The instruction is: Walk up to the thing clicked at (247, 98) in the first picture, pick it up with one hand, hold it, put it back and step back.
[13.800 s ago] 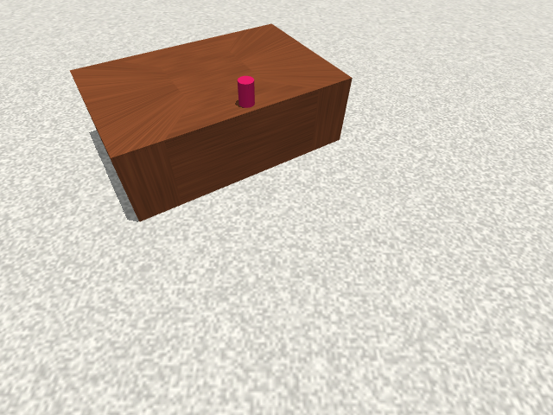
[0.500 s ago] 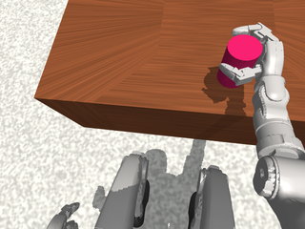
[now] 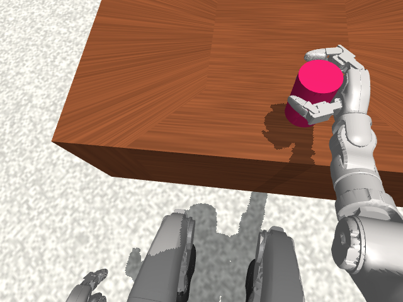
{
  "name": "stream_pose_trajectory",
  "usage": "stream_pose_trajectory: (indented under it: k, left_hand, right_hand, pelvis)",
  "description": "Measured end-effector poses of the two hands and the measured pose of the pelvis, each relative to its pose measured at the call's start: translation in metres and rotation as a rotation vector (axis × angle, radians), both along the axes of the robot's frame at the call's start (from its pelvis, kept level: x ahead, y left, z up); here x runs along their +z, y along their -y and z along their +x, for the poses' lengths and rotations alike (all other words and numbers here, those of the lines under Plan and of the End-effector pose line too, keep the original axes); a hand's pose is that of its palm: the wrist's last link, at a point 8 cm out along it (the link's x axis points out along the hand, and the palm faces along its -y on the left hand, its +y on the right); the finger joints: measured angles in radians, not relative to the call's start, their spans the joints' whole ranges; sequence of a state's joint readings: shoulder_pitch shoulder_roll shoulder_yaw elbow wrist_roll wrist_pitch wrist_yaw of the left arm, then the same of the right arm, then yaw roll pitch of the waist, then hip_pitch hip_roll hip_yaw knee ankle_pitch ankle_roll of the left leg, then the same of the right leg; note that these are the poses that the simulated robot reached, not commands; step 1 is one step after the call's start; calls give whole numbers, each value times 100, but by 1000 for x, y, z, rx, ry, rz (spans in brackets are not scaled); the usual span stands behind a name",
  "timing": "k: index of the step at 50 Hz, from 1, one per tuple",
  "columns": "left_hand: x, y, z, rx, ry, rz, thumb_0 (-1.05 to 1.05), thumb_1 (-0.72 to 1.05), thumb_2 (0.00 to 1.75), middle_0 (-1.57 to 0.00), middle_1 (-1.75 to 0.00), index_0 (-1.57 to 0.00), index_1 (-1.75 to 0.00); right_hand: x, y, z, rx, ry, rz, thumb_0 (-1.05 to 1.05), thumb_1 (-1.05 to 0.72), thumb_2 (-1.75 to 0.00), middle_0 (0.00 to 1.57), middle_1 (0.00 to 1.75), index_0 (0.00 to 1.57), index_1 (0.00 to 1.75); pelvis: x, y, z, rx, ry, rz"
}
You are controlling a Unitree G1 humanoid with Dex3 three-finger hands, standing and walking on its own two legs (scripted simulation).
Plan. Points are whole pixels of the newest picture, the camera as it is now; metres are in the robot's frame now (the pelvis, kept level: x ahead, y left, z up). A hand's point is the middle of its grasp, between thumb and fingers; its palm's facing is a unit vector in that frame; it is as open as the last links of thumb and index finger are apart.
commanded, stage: lift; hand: right
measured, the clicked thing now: (310, 96) +0.51 -0.13 +0.00
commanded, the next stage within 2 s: hold in 1.62 s
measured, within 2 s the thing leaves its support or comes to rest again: neither
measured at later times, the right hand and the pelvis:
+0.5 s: hand (334, 93) +0.47 -0.14 +0.07, palm faces -0.03 +1.00 -0.01, open 10.0 cm; pelvis +0.01 +0.00 +0.05, yaw -1 degrees
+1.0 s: hand (386, 104) +0.40 -0.16 +0.16, palm faces +0.00 +1.00 +0.00, open 10.0 cm; pelvis +0.03 +0.00 +0.13, yaw -1 degrees
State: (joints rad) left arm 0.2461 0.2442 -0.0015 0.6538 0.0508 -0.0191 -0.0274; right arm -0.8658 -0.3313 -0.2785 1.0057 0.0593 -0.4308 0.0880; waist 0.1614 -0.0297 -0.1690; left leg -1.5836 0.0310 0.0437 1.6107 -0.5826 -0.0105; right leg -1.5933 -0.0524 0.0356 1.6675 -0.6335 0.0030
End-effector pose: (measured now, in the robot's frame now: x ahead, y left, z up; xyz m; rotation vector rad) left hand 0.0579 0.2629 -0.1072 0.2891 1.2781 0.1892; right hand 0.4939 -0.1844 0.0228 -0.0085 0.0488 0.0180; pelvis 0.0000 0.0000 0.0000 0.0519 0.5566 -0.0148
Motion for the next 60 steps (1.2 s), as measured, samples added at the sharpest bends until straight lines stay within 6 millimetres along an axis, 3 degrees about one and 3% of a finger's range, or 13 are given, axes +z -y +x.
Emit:
stream_pose_trajectory:
  k: [13, 22, 43, 60]
  left_hand:
    - [14, 1, 7, 4, 21, 0, 1, 90, 90, -19, -29, -19, -29]
    - [38, 4, 21, 6, 64, -15, 1, 90, 90, -19, -28, -19, -29]
    - [117, 8, 76, -44, 251, -16, 1, 89, 90, -19, -28, -19, -29]
    - [153, 22, 96, -60, 311, -31, 1, 90, 89, -19, -28, -19, -28]
  right_hand:
    - [13, 5, -13, 21, 9, -10, -1, 38, -110, 74, 97, 74, 95]
    - [41, 11, -33, 10, 0, -8, -1, 38, -109, 74, 97, 74, 95]
    - [121, 25, -101, -6, 15, 5, -2, 38, -109, 74, 97, 74, 95]
    - [158, 35, -123, -11, 21, 9, -2, 38, -109, 74, 97, 74, 95]
  pelvis:
    - [14, 2, 2, -3, 21, 1]
    - [40, 1, 9, -7, 67, -4]
    - [109, 1, 21, -18, 229, -14]
    - [143, 6, 34, -18, 318, -19]
